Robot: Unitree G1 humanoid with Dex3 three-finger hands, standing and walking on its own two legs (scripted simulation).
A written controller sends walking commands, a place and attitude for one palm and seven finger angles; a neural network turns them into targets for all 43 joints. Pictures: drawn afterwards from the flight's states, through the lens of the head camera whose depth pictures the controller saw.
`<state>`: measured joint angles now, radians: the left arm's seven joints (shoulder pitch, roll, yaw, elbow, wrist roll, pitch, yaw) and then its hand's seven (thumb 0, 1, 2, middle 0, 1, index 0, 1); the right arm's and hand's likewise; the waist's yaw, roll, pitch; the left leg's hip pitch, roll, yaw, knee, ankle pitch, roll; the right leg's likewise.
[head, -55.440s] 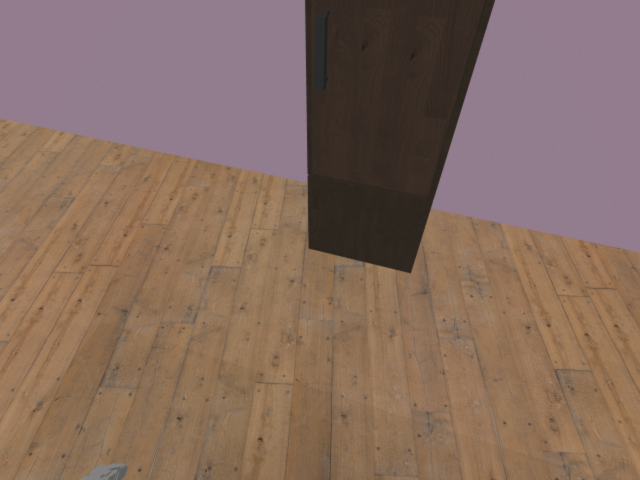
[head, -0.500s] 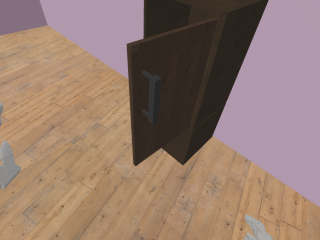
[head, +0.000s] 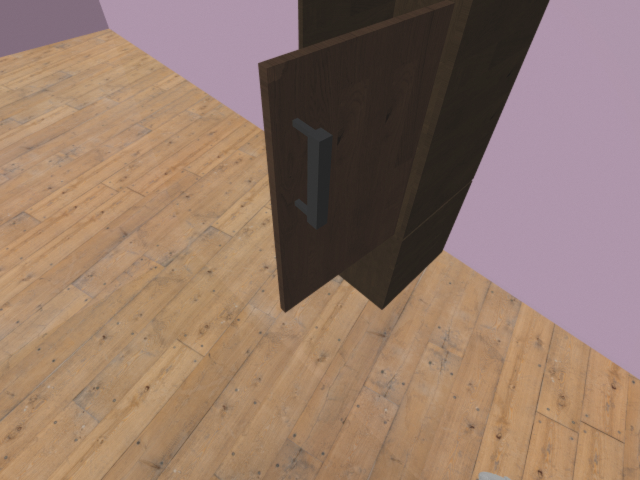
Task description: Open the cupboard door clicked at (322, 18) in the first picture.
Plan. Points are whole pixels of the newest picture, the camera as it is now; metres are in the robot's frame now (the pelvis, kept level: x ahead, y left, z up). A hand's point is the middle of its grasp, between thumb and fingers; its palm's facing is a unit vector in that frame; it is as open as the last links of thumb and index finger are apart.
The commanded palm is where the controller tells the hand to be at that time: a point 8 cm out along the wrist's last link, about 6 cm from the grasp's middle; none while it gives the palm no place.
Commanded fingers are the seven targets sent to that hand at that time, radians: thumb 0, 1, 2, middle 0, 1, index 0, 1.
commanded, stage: let the arm hang, fingers relaxed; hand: left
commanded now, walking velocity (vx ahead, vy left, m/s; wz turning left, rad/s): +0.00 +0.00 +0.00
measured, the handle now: (309, 176) +0.54 +0.04 +0.08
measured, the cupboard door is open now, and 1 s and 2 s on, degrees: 86 86 86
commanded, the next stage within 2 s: look to check the result in 0.84 s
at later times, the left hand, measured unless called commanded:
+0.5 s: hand out of the picture -0.04 +0.17 -0.16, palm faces +0.03 -0.98 -0.20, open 7.4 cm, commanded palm none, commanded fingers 0.00 0.90 0.90 -0.20 -0.30 -0.20 -0.30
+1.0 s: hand out of the picture -0.01 +0.16 -0.17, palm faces +0.03 -0.98 -0.19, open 7.4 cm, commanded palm none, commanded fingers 0.00 0.90 0.90 -0.20 -0.30 -0.20 -0.30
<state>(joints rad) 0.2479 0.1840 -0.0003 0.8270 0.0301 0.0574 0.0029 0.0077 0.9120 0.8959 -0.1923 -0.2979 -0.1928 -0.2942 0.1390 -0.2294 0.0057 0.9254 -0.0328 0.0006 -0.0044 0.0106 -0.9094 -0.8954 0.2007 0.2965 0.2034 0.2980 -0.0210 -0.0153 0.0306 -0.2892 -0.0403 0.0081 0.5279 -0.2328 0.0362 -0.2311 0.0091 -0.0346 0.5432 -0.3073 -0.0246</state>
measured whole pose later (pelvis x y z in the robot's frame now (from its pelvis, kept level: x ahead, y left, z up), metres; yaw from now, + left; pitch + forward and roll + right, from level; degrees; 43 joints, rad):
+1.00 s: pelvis +0.01 +0.00 +0.01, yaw +0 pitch -1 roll +0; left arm 0.30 0.13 0.00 1.15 0.01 -0.01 0.03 0.00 0.91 0.90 -0.19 -0.30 -0.20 -0.29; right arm 0.27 -0.14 0.00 1.15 -0.02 0.01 -0.04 0.01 -0.91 -0.90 0.20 0.30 0.20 0.30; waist -0.01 0.01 0.04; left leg -0.20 -0.04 0.00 0.41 -0.19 0.03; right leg -0.14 0.02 -0.04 0.41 -0.26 -0.03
